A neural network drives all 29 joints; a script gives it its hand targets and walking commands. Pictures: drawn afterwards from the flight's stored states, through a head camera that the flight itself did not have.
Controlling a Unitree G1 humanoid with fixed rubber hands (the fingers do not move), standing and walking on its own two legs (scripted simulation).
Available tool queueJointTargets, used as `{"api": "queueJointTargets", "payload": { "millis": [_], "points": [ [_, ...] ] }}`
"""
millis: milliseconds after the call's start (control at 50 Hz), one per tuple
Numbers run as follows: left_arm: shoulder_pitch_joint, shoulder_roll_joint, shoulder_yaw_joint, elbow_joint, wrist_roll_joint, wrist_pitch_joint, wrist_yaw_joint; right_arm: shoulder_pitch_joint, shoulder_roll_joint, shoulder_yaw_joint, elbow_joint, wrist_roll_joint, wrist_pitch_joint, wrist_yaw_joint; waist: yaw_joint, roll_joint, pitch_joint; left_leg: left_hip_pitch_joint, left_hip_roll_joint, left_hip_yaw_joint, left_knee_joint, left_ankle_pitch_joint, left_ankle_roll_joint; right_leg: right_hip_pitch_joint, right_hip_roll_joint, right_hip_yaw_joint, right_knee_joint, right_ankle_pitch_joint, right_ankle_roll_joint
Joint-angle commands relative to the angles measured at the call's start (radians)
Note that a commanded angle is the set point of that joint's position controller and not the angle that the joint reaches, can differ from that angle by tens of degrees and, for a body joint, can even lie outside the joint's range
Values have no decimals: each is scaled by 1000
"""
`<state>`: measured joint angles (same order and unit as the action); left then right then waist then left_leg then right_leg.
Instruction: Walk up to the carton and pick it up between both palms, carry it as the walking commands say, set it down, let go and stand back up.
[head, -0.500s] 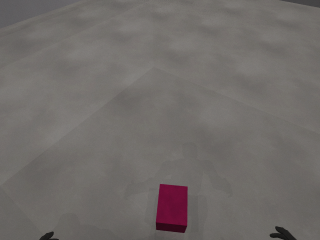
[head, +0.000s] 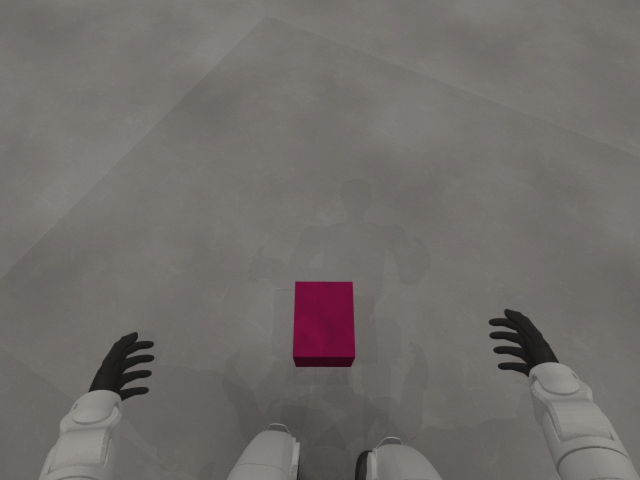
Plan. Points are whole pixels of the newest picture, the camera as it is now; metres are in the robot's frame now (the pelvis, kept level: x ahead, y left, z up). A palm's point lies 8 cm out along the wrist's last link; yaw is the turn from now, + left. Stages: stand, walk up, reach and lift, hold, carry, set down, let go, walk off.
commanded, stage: reach and lift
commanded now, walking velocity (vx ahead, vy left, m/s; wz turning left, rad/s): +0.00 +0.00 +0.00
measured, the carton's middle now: (323, 325) +0.46 +0.04 -0.66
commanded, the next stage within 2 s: none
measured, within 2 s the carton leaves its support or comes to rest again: neither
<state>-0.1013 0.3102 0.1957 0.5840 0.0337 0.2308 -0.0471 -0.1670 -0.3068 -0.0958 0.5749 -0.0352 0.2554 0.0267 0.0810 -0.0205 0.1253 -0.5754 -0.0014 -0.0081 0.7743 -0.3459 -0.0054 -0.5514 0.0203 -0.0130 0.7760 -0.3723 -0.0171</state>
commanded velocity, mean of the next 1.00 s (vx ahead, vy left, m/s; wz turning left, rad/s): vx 0.00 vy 0.00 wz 0.00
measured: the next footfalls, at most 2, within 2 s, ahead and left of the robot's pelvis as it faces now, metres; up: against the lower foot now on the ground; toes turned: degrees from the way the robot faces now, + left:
none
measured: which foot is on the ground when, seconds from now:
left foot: down 0.00-1.00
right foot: down 0.00-1.00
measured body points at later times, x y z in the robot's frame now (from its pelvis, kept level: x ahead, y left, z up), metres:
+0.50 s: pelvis -0.05 +0.02 -0.04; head +0.17 +0.02 +0.35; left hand +0.34 +0.26 -0.14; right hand +0.37 -0.20 -0.14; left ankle +0.02 +0.12 -0.71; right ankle +0.01 -0.11 -0.71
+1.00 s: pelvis -0.05 +0.02 -0.08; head +0.26 +0.02 +0.25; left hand +0.47 +0.20 -0.19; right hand +0.48 -0.14 -0.19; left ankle +0.02 +0.12 -0.71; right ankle +0.01 -0.11 -0.71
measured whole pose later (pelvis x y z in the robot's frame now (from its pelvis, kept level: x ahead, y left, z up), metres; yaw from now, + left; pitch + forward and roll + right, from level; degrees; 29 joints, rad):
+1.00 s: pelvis -0.05 +0.02 -0.08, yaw -1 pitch +42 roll -1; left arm -1.12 0.16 0.34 0.87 0.07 0.12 0.08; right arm -1.16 -0.18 -0.32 0.91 -0.09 0.12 -0.07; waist 0.04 0.00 0.01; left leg -1.47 -0.01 0.01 1.03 -0.29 0.02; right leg -1.45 0.01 0.00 1.03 -0.32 0.01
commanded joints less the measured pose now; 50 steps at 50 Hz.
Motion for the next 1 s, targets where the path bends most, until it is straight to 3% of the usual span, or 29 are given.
{"api": "queueJointTargets", "payload": {
  "millis": [0, 140, 240, 340, 500, 860, 980],
  "points": [
    [-129, 141, 29, -90, -16, -3, 9, -121, -127, -50, -36, -10, 2, -17, -22, 7, -443, 79, -34, 23, -7, 387, -34, 168, -2, 54, -32, 367, 48],
    [-308, 101, 7, -67, -31, 23, 35, -336, -114, -55, 43, -16, 6, -20, -43, 22, -486, 13, -31, 6, 23, 307, -26, 24, 0, 40, 1, 252, 33],
    [-456, 67, 24, -25, -28, 35, 57, -496, -109, -74, 79, -16, 4, -9, -40, 34, -530, -43, -29, -7, 35, 229, -26, -89, 5, 23, 28, 164, 26],
    [-607, 46, 47, 12, -24, 35, 78, -653, -102, -88, 94, -11, -2, -5, -26, 26, -627, -84, -32, -5, 54, 188, -27, -166, 13, 8, 59, 127, 27],
    [-823, 14, 57, 64, -30, 7, 111, -847, -89, -121, 153, -9, -27, -24, -36, 11, -790, -135, -40, -2, 106, 189, -25, -278, 36, -6, 110, 132, 35],
    [-1219, -52, 116, 185, 10, -118, 139, -1218, 6, -213, 236, -26, -148, -88, -27, 16, -1105, -215, -68, -12, 226, 459, -22, -471, 76, 3, 218, 342, 46],
    [-1202, -71, 162, 174, 58, -144, 126, -1181, 57, -244, 221, -82, -164, -105, -31, 1, -1207, -211, -75, -6, 248, 612, -26, -431, 82, 7, 231, 501, 52]
  ]
}}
